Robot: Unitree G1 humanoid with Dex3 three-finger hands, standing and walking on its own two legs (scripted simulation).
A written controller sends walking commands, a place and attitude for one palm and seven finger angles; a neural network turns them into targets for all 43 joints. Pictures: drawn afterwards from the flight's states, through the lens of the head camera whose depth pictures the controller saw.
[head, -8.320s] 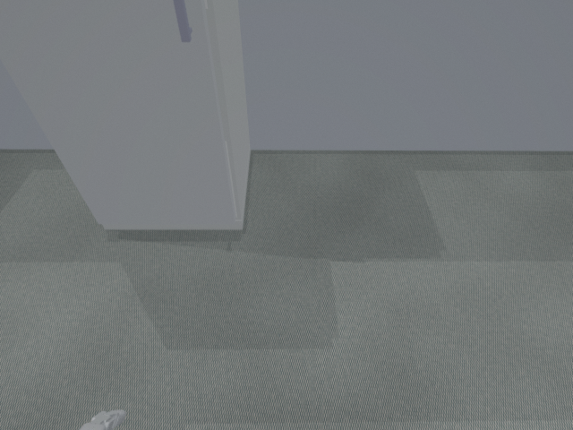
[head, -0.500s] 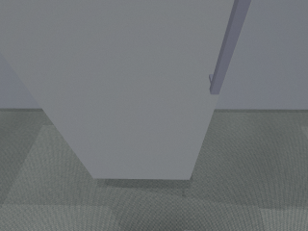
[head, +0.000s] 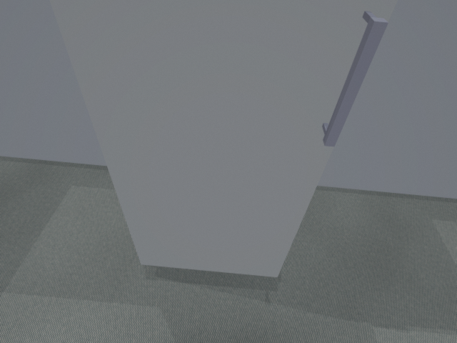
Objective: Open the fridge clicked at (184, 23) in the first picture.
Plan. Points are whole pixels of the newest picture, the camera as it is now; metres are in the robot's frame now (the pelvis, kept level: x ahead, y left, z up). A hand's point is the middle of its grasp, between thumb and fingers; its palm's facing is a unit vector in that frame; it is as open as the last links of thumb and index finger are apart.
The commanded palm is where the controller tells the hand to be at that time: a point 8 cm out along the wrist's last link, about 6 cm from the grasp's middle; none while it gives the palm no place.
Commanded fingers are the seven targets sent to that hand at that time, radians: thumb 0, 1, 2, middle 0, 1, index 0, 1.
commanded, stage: come to a stop and stand still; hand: right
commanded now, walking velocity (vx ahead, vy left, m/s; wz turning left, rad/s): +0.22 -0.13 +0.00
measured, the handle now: (346, 86) +0.53 -0.18 +0.23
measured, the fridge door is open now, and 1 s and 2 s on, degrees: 0 0 0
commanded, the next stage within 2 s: look again from close up in 1.62 s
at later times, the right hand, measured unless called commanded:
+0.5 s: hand out of the picture -0.05 -0.19 -0.19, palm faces +0.10 +0.99 -0.13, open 7.4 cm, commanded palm none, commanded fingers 0.00 -0.90 -0.90 0.20 0.30 0.20 0.30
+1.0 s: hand out of the picture +0.01 -0.23 -0.18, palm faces +0.02 +0.98 -0.21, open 7.4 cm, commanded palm none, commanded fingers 0.00 -0.90 -0.90 0.20 0.30 0.20 0.30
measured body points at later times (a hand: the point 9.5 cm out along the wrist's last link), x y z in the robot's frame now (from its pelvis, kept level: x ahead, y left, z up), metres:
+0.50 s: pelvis +0.02 -0.04 -0.01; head +0.03 -0.06 +0.44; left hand +0.06 +0.19 -0.15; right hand -0.05 -0.24 -0.18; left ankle -0.05 +0.10 -0.74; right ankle -0.01 -0.15 -0.74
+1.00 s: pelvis -0.01 -0.05 +0.00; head +0.00 -0.05 +0.45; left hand -0.02 +0.17 -0.16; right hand +0.01 -0.28 -0.16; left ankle -0.05 +0.10 -0.74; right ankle -0.01 -0.15 -0.74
